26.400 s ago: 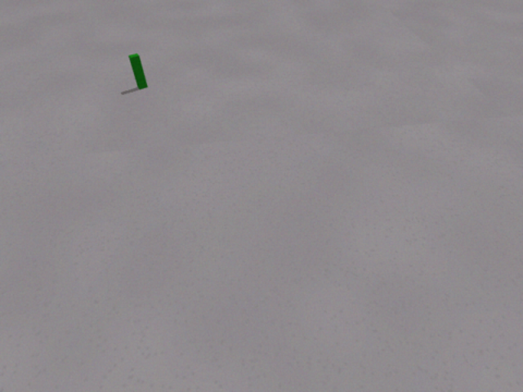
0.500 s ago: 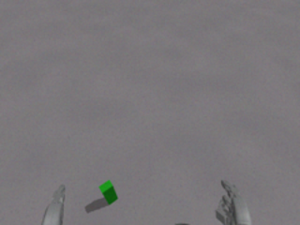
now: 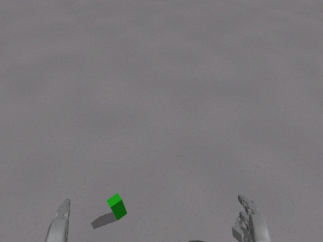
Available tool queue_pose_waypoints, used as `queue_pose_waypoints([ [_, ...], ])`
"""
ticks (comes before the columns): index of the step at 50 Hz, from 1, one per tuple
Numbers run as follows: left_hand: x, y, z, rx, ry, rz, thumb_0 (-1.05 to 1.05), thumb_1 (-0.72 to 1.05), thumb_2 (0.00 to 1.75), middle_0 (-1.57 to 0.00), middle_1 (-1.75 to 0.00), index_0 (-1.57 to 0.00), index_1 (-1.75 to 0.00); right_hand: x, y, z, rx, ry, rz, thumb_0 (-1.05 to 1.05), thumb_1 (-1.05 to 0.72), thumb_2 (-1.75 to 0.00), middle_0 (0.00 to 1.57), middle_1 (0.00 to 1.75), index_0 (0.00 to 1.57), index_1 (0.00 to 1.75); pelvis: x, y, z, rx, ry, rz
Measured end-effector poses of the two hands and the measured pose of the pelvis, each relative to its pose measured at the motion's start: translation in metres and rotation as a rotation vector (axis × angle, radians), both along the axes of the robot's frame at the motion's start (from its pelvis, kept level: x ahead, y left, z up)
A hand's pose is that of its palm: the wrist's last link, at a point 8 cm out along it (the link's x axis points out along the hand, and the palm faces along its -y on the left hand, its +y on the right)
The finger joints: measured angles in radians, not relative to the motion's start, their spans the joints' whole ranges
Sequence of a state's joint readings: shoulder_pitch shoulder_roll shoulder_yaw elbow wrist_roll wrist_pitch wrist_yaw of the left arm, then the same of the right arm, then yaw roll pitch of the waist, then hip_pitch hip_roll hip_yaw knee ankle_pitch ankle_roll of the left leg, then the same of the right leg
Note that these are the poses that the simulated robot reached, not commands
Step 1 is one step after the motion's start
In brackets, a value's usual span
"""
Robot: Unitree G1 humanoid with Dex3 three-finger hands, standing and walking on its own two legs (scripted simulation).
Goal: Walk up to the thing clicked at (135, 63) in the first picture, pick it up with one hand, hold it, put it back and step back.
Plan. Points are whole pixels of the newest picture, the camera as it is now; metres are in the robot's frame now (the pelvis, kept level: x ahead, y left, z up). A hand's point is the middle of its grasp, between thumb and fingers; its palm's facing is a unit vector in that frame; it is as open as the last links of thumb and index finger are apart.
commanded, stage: home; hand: left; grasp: from the side
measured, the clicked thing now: (117, 207) +0.40 +0.20 -0.61
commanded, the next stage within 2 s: stand in 0.14 s
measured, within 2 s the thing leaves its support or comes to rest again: neither
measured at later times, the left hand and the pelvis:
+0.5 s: hand (86, 235) +0.17 +0.18 -0.06, palm faces +0.10 -0.96 -0.28, open 14.3 cm; pelvis +0.00 +0.00 +0.00, yaw +0 degrees
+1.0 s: hand out of the picture +0.06 +0.24 -0.11, palm faces +0.00 -0.94 -0.35, open 7.5 cm; pelvis +0.00 +0.00 +0.05, yaw +1 degrees
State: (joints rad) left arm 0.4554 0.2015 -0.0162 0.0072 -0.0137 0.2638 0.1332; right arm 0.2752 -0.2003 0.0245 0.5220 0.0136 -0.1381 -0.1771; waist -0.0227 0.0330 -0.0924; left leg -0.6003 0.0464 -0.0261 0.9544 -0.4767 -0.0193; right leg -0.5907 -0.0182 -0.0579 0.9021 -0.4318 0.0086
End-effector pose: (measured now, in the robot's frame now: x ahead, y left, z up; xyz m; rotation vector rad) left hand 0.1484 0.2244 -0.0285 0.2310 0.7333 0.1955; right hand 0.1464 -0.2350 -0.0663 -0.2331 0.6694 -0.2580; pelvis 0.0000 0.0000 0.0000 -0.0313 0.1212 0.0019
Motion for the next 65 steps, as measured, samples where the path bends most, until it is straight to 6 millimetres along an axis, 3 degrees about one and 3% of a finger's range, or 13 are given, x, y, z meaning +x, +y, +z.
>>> queue_pose_waypoints([
  [17,0.003,-0.002,0.002,0.003,-0.005,0.002,-0.01,-0.53,0.08,-0.08,-0.09,-0.08,-0.09,0.005,-0.002,0.000,0.000,-0.003,0.004,0.01,-0.91,-0.90,0.21,0.30,0.21,0.30,0.003,-0.002,0.000,0.002,-0.001,0.001],
  [26,0.001,-0.003,0.002,0.002,-0.002,0.003,-0.01,-0.08,0.52,-0.17,-0.25,-0.17,-0.25,0.003,-0.004,0.001,-0.003,-0.003,0.003,0.01,-0.91,-0.90,0.21,0.30,0.21,0.30,0.002,-0.003,0.001,0.003,-0.002,0.002],
  [30,0.002,0.008,-0.018,0.048,0.032,-0.090,-0.01,0.20,0.70,-0.19,-0.28,-0.19,-0.28,-0.003,-0.011,-0.014,-0.040,0.166,0.130,0.01,-0.91,-0.90,0.21,0.30,0.20,0.30,-0.004,-0.004,0.006,0.022,-0.060,0.003],
  [36,-0.025,0.037,-0.039,0.058,0.180,-0.071,0.00,0.61,0.84,-0.20,-0.29,-0.20,-0.29,-0.032,-0.036,-0.016,-0.025,0.333,0.102,0.01,-0.90,-0.90,0.21,0.30,0.21,0.30,-0.006,-0.004,0.017,0.038,-0.105,0.003],
  [42,-0.062,0.058,-0.045,0.066,0.329,-0.005,0.00,0.81,0.88,-0.20,-0.30,-0.20,-0.30,-0.065,-0.052,-0.012,-0.028,0.451,0.046,0.01,-0.91,-0.90,0.21,0.30,0.21,0.30,-0.002,-0.001,0.031,0.034,-0.131,0.007],
  [52,-0.104,0.064,-0.042,0.048,0.487,0.062,0.01,0.89,0.90,-0.20,-0.30,-0.20,-0.30,-0.090,-0.046,-0.011,0.010,0.563,0.020,0.01,-0.91,-0.90,0.21,0.30,0.20,0.30,-0.001,0.001,0.048,0.036,-0.171,0.012],
  [65,-0.113,0.065,-0.035,0.048,0.508,0.080,0.00,0.90,0.90,-0.20,-0.30,-0.20,-0.30,-0.090,-0.042,-0.008,0.034,0.564,0.025,0.01,-0.91,-0.90,0.21,0.30,0.20,0.30,-0.010,0.000,0.056,0.036,-0.196,0.015],
])
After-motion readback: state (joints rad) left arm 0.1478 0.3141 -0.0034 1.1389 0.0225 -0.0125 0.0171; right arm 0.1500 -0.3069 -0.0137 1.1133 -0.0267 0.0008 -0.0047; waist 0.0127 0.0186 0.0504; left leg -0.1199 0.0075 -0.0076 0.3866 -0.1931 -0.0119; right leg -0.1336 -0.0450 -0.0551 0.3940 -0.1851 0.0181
